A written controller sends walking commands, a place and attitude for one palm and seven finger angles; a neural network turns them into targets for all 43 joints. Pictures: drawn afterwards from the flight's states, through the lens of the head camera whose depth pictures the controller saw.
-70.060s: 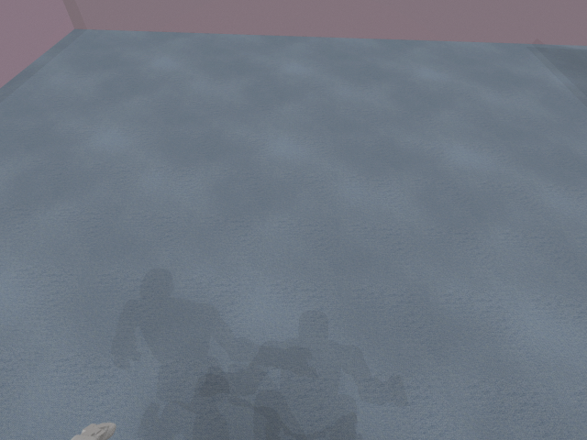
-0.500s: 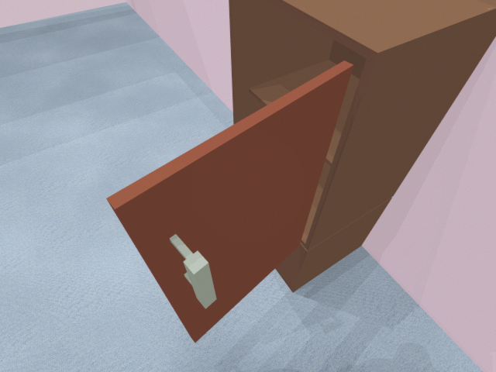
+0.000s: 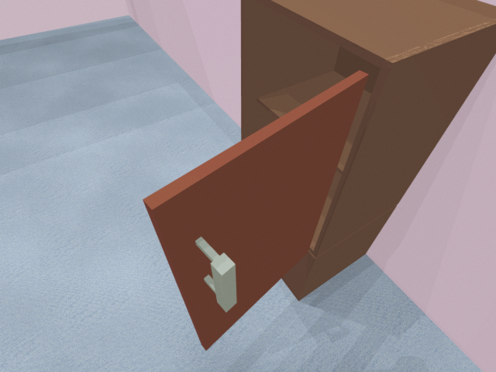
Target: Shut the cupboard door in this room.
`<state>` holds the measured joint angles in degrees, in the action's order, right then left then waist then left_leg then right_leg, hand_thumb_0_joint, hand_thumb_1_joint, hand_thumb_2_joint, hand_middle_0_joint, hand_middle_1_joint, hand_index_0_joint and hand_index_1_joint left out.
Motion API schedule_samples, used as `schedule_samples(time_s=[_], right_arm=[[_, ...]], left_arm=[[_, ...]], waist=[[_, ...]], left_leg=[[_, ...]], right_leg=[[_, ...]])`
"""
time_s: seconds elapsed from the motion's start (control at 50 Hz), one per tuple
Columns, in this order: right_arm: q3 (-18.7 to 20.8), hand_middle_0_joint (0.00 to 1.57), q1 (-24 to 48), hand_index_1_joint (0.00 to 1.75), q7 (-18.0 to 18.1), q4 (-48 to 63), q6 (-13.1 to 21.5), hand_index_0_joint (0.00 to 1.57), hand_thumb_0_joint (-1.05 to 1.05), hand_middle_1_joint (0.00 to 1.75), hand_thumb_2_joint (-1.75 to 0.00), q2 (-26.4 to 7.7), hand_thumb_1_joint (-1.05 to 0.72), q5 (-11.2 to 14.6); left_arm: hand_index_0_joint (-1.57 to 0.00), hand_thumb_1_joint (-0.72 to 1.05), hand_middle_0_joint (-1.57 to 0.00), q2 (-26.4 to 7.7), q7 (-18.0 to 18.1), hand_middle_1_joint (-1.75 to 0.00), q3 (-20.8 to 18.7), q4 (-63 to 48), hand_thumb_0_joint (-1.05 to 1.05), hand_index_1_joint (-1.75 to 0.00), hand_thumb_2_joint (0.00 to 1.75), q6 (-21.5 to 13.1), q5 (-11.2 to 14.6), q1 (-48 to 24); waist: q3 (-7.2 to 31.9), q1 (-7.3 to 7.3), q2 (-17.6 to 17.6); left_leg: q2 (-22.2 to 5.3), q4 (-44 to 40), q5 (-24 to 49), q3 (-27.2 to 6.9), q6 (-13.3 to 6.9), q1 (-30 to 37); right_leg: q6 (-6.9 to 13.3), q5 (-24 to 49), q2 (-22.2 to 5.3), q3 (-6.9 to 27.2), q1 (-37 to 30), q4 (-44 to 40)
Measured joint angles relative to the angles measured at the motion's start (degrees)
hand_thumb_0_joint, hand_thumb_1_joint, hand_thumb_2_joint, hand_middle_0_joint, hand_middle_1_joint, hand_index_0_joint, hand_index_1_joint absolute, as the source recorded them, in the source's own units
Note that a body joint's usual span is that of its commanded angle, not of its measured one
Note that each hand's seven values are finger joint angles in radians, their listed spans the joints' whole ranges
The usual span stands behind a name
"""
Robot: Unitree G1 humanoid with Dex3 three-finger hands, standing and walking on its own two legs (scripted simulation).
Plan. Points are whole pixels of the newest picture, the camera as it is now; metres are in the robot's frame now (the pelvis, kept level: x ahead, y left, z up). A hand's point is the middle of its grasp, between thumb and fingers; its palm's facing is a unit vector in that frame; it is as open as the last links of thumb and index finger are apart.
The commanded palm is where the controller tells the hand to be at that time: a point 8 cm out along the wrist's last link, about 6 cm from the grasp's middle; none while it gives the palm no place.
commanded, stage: shuffle to correct the standing spot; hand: left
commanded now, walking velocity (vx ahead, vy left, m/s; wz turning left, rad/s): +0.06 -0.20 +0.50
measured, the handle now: (215, 275) +0.24 +0.07 +0.06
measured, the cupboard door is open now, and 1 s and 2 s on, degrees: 100 100 100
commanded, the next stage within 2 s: come to a stop and stand still in 1.60 s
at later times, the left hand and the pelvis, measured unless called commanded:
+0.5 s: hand out of the picture -0.03 +0.12 -0.21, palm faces +0.24 -0.96 -0.16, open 7.4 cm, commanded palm none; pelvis +0.02 -0.04 -0.03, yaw +13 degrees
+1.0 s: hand out of the picture +0.03 +0.05 -0.15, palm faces +0.45 -0.85 -0.28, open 7.4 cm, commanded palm none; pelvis +0.05 -0.17 -0.01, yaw +28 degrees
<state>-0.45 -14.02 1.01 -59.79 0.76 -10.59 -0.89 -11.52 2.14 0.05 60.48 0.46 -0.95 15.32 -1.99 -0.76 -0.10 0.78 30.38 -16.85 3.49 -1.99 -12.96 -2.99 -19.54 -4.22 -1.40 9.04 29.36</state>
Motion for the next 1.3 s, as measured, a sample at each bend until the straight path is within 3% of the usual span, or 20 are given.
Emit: schedule_samples(time_s=[0.16, 0.24, 0.28, 0.34, 0.38, 0.46, 0.48, 0.52, 0.6, 0.7, 0.86, 0.9, 0.96, 1.0, 1.04, 1.1, 1.2, 1.24, 1.26, 1.3], right_arm=[[0.45, 0.2, -2.39, 0.3, -0.16, -0.51, -0.93, 0.2, 0.0, 0.3, -0.9, 1.29, -0.91, -0.38], [1.26, 0.21, -3.76, 0.3, 0.03, 0.29, -1.62, 0.2, 0.0, 0.3, -0.9, 1.4, -0.91, -0.61], [1.63, 0.21, -4.29, 0.3, 0.02, 0.54, -2.1, 0.2, 0.0, 0.3, -0.9, 1.15, -0.91, -0.56], [2.37, 0.21, -3.76, 0.3, -0.06, 0.83, -3.04, 0.2, 0.0, 0.3, -0.9, 0.89, -0.91, -0.47], [2.82, 0.2, -2.55, 0.3, -0.32, 1.48, -3.26, 0.2, 0.0, 0.3, -0.9, 0.52, -0.91, -0.41], [2.9, 0.2, 0.24, 0.3, -0.73, 4.38, -2.22, 0.19, 0.0, 0.3, -0.9, -0.16, -0.91, -0.68], [2.94, 0.2, 0.67, 0.3, -0.71, 5.43, -1.54, 0.19, 0.0, 0.3, -0.9, -0.7, -0.91, -0.87], [2.81, 0.2, 2.21, 0.3, -0.39, 6.17, -0.94, 0.19, 0.0, 0.3, -0.9, -0.51, -0.91, -0.72], [2.58, 0.2, 2.95, 0.3, 0.37, 6.49, -0.92, 0.19, 0.0, 0.3, -0.9, -0.01, -0.91, -0.64], [2.74, 0.2, 3.07, 0.3, -0.26, 7.16, -1.78, 0.2, 0.0, 0.3, -0.9, -0.3, -0.91, -0.88], [4.39, 0.21, 2.77, 0.3, -0.99, 10.16, -3.46, 0.2, 0.0, 0.3, -0.9, -1.93, -0.91, -1.56], [5.13, 0.21, 2.66, 0.3, -0.91, 10.17, -4.02, 0.2, 0.0, 0.3, -0.9, -2.8, -0.91, -1.22], [6.06, 0.21, 2.95, 0.3, -0.49, 9.21, -5.24, 0.2, 0.0, 0.3, -0.9, -3.72, -0.91, -0.98], [6.08, 0.2, 2.98, 0.3, -0.61, 8.75, -5.6, 0.2, 0.0, 0.3, -0.9, -3.7, -0.91, -0.87], [5.81, 0.2, 2.85, 0.3, -0.82, 8.47, -5.67, 0.19, 0.0, 0.3, -0.9, -3.25, -0.91, -0.78], [5.21, 0.2, 2.69, 0.3, -1.01, 7.88, -5.73, 0.19, 0.0, 0.3, -0.9, -2.06, -0.91, -0.69], [3.77, 0.2, 3.62, 0.3, -0.86, 6.89, -5.13, 0.19, 0.0, 0.3, -0.9, 0.41, -0.91, -0.3], [3.2, 0.2, 3.91, 0.3, -0.73, 6.89, -4.48, 0.19, 0.0, 0.3, -0.9, 1.16, -0.91, -0.17], [3.02, 0.2, 4.08, 0.3, -0.62, 6.78, -4.07, 0.19, 0.0, 0.3, -0.9, 1.63, -0.91, -0.22], [2.55, 0.2, 4.34, 0.3, -0.17, 6.44, -3.59, 0.2, 0.0, 0.3, -0.9, 2.66, -0.91, -0.42]], left_arm=[[-0.2, 0.91, -0.2, 0.12, -0.62, -0.3, -0.64, -0.44, 0.01, -0.3, 0.9, 1.04, -0.4, 0.11], [-0.2, 0.91, -0.2, 0.57, -1.02, -0.3, -1.46, -1.87, 0.01, -0.3, 0.9, 1.32, -0.57, 0.3], [-0.2, 0.91, -0.2, 0.95, -1.05, -0.3, -1.82, -2.97, 0.01, -0.3, 0.9, 0.9, -0.74, 0.86], [-0.2, 0.91, -0.2, 1.46, -0.56, -0.3, -1.99, -4.35, 0.01, -0.3, 0.9, 0.06, -1.11, 1.69], [-0.2, 0.91, -0.2, 1.97, -0.13, -0.3, -1.84, -4.56, 0.01, -0.3, 0.9, -0.07, -1.32, 2.18], [-0.2, 0.91, -0.2, 2.3, 0.01, -0.3, -1.47, -4.41, 0.01, -0.3, 0.9, 0.55, -1.04, 3.74], [-0.2, 0.91, -0.2, 2.51, -0.22, -0.3, -1.45, -4.44, 0.01, -0.3, 0.9, 0.98, -0.75, 4.33], [-0.2, 0.91, -0.21, 1.83, -0.53, -0.3, -1.52, -4.12, 0.01, -0.3, 0.9, 2.63, -0.8, 4.0], [-0.2, 0.91, -0.21, 0.58, -1.0, -0.3, -2.46, -4.36, 0.01, -0.3, 0.9, 4.13, -1.29, 0.38], [-0.2, 0.91, -0.2, -0.11, -1.75, -0.3, -3.28, -7.38, 0.01, -0.3, 0.9, 3.73, -1.02, -2.51], [-0.2, 0.91, -0.2, -0.87, -2.08, -0.3, -3.91, -10.95, 0.01, -0.3, 0.9, 2.66, -0.43, -4.89], [-0.2, 0.91, -0.2, -0.67, -1.95, -0.3, -3.87, -12.0, 0.01, -0.3, 0.9, 1.67, -0.84, -4.76], [-0.2, 0.91, -0.2, 0.45, -1.67, -0.3, -3.01, -13.17, 0.01, -0.3, 0.9, 1.61, -1.39, -4.27], [-0.2, 0.91, -0.2, 1.0, -1.21, -0.3, -2.54, -13.43, 0.01, -0.3, 0.9, 1.77, -1.44, -3.51], [-0.2, 0.91, -0.2, 1.43, -0.73, -0.3, -2.1, -13.29, 0.01, -0.3, 0.9, 1.8, -1.38, -2.88], [-0.2, 0.91, -0.2, 1.94, -0.29, -0.3, -1.64, -12.91, 0.01, -0.3, 0.9, 1.8, -1.27, -2.36], [-0.2, 0.91, -0.21, 1.77, -0.25, -0.3, -1.64, -11.57, 0.01, -0.3, 0.9, 1.7, -1.13, -1.81], [-0.2, 0.91, -0.21, 1.29, -0.33, -0.3, -1.77, -10.44, 0.01, -0.3, 0.9, 1.85, -0.86, -1.35], [-0.2, 0.91, -0.21, 0.88, -0.38, -0.3, -1.95, -9.78, 0.01, -0.3, 0.9, 2.03, -0.67, -1.02], [-0.2, 0.91, -0.21, 0.17, -0.37, -0.3, -2.33, -8.06, 0.01, -0.3, 0.9, 3.3, -0.62, -0.61]], waist=[[-0.27, 1.11, -0.77], [-0.18, 1.57, 0.47], [0.05, 1.65, 1.17], [-0.36, 1.09, 0.29], [-1.08, 0.82, -0.36], [-1.99, 0.86, -1.97], [-1.83, 0.96, -1.49], [-2.29, 1.02, -2.79], [-2.28, 0.53, -3.34], [-1.66, 0.12, -1.46], [-1.31, 2.45, 1.61], [-1.41, 2.08, 2.3], [-2.53, 1.49, 3.04], [-2.89, 1.31, 2.57], [-2.98, 1.48, 1.84], [-2.95, 1.36, 0.59], [-3.04, -0.11, -1.48], [-2.87, -0.24, -1.94], [-2.92, -0.13, -2.7], [-3.56, -0.17, -4.69]], left_leg=[[0.27, 1.96, -0.64, -1.74, 0.53, -2.28], [-0.8, 4.71, -1.59, -4.39, 1.73, -5.08], [-1.54, 7.99, -3.79, -5.39, 1.11, -7.08], [-1.97, 21.67, -12.15, -2.74, 0.23, -12.31], [-2.22, 25.11, -13.19, -0.33, 0.05, -14.02], [-1.81, 12.59, -3.03, 4.29, -0.88, -10.91], [-2.18, 10.55, -0.51, 3.9, -2.35, -10.3], [-1.85, 13.51, -3.16, 3.76, -3.02, -11.12], [-1.4, 9.24, -1.59, 1.55, -1.19, -9.35], [-2.09, 2.12, 3.05, -2.22, 0.14, -7.17], [-2.58, 2.39, 4.6, -8.98, 4.17, -9.9], [-2.13, 7.86, -0.63, -10.26, 3.93, -12.77], [-0.25, 27.8, -12.5, -8.91, 2.15, -18.74], [0.55, 37.65, -12.28, -6.45, 2.11, -20.68], [0.91, 41.34, -11.12, -4.12, 2.37, -20.51], [0.71, 37.26, -11.65, -1.18, 2.7, -16.98], [-0.51, 19.39, -13.08, 1.49, 2.12, -7.52], [-1.21, 10.28, -8.65, 1.99, 1.45, -3.03], [-1.17, 6.64, -7.09, 2.29, -0.15, -1.15], [-0.34, 7.09, -7.82, 2.3, -1.28, -0.67]], right_leg=[[1.84, -2.65, -0.12, -1.57, 2.32, 3.83], [2.11, -3.25, 1.58, -3.32, 3.28, 4.51], [2.91, -3.5, 2.39, -5.14, 3.01, 4.07], [4.11, -4.03, 2.12, -7.72, 1.97, 3.52], [4.21, -4.23, 1.75, -9.34, 0.93, 3.01], [3.68, -7.1, 0.46, -11.98, 1.85, 8.04], [3.22, -8.24, 0.51, -11.91, 4.37, 13.92], [2.59, -11.08, 1.12, -6.7, 10.6, 28.15], [0.85, -5.09, 1.75, -0.7, 19.86, 40.74], [-0.79, -0.25, 0.94, 1.6, 21.8, 33.51], [-0.39, -0.48, 3.73, 0.05, 12.08, 9.65], [1.82, 1.85, 4.32, -1.19, 10.15, 5.09], [5.32, 1.23, 4.25, -3.6, 9.99, 6.41], [6.41, 1.77, 4.05, -4.83, 9.04, 5.08], [7.18, 2.38, 3.87, -6.35, 8.38, 3.76], [8.25, 2.86, 3.88, -8.99, 8.05, 2.49], [10.01, 2.65, 4.78, -13.23, 9.6, 3.17], [10.43, 1.81, 5.13, -15.12, 10.76, 5.02], [10.42, 0.87, 4.69, -15.72, 11.59, 7.04], [5.8, -4.69, 3.84, -12.46, 14.13, 15.34]])
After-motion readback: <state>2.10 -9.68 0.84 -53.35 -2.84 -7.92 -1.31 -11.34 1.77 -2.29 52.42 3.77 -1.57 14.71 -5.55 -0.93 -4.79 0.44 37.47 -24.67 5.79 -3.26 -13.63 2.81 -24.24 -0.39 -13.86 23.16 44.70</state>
